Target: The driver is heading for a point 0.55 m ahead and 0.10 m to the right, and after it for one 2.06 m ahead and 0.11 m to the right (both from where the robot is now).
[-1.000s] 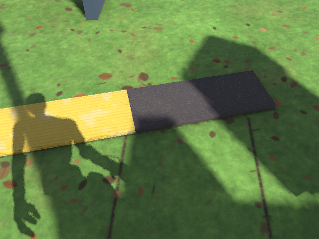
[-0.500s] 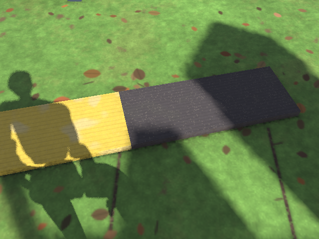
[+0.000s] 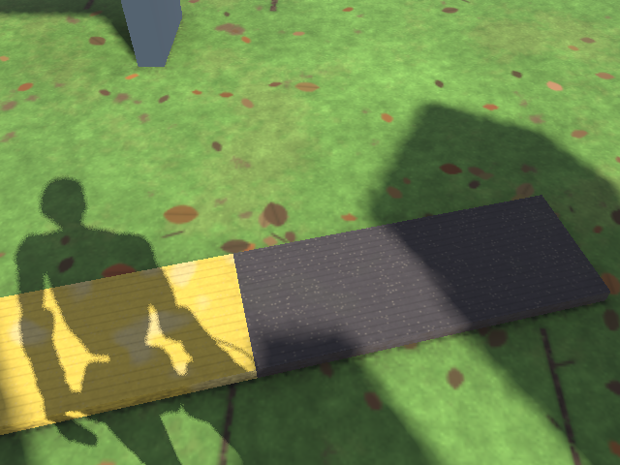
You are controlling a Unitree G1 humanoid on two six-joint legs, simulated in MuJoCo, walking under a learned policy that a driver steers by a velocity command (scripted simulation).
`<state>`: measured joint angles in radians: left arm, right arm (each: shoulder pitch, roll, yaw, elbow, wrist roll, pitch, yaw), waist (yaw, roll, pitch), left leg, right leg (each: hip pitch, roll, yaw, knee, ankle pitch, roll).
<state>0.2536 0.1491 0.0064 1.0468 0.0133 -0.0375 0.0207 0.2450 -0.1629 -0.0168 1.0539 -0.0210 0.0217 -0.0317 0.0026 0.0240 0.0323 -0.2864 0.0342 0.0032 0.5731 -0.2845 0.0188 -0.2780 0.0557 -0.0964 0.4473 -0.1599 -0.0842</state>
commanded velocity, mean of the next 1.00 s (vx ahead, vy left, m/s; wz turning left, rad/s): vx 0.14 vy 0.00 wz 0.00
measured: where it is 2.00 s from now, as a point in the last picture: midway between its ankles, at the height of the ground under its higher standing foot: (349, 397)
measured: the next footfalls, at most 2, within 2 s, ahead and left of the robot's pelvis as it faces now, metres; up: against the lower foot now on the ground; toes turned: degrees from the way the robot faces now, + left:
left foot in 0.02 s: +0.06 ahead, +0.13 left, +0.00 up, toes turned +1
left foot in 1.34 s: +0.47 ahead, +0.05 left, +0.00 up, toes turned +3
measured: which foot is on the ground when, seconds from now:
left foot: up 0.00-0.00, down 0.02-0.86, up 0.88-1.00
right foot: down 0.00-1.00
